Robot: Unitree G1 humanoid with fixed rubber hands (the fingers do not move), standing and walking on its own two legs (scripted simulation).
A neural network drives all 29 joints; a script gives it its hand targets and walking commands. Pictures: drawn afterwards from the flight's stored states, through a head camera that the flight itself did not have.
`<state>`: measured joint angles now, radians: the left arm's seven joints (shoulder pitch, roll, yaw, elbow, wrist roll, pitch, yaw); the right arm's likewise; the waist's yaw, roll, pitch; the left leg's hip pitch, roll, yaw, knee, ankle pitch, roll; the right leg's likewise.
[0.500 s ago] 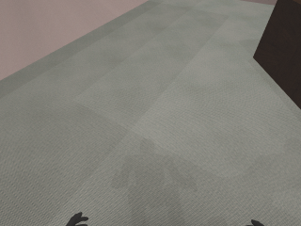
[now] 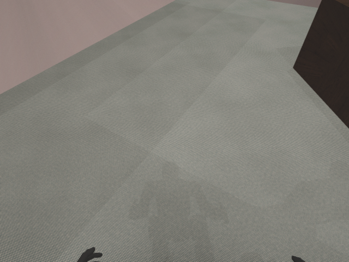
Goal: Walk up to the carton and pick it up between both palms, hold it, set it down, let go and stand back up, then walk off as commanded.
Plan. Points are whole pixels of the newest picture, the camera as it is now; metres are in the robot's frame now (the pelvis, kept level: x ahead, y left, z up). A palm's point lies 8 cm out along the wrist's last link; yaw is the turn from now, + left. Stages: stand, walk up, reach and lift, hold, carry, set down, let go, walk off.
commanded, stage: stand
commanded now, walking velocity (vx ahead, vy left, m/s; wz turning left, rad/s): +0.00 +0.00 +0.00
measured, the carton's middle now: out of the picture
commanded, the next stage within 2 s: walk up in 0.40 s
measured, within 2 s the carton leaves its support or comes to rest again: neither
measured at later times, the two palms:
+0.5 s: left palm out of the picture +0.11 +0.26 -0.10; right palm out of the picture +0.09 -0.27 -0.11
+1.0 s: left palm (105, 239) +0.20 +0.21 -0.08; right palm out of the picture +0.07 -0.41 -0.12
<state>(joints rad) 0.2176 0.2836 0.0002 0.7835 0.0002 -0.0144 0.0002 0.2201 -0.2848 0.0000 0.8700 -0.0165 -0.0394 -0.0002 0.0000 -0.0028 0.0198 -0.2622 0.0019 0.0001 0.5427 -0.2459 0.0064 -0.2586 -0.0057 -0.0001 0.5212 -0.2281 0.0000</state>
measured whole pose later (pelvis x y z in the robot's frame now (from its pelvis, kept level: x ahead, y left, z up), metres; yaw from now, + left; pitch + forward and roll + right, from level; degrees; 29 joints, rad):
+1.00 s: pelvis +0.04 -0.08 -0.02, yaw -16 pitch -3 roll +2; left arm 0.27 0.39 0.07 0.79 0.00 0.02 -0.12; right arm 0.17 -0.46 -0.01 0.88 -0.03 -0.05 0.04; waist 0.03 0.07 0.02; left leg -0.36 0.09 0.12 1.01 -0.45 0.01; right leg -0.37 -0.06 0.02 0.71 -0.31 0.01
